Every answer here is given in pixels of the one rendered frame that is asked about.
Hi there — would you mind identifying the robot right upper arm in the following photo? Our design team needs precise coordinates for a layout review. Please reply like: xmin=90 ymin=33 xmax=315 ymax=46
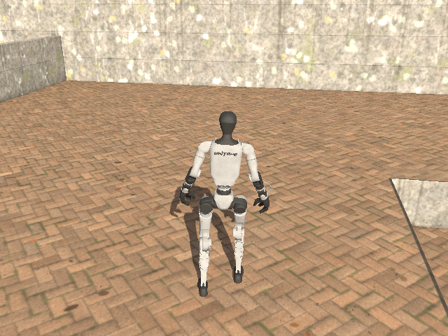
xmin=241 ymin=142 xmax=260 ymax=182

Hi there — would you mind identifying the robot left hand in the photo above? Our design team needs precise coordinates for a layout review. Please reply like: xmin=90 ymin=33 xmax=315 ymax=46
xmin=179 ymin=191 xmax=195 ymax=206

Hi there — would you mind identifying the robot right hand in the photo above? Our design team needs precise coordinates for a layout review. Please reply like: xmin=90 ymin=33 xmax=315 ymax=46
xmin=253 ymin=197 xmax=270 ymax=214

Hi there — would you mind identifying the robot right foot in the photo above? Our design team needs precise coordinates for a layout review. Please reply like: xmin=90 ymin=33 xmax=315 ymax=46
xmin=234 ymin=266 xmax=244 ymax=284

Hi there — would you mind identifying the robot torso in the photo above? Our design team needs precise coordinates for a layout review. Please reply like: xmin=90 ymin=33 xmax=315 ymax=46
xmin=210 ymin=139 xmax=242 ymax=210

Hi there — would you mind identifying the robot left upper arm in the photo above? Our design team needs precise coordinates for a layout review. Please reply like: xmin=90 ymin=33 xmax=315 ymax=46
xmin=189 ymin=141 xmax=212 ymax=178

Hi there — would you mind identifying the left robot forearm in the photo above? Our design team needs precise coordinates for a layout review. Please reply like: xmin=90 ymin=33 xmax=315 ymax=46
xmin=181 ymin=167 xmax=196 ymax=193

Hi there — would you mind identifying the right robot forearm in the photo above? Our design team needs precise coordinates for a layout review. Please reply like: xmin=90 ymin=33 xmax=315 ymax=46
xmin=253 ymin=171 xmax=268 ymax=200

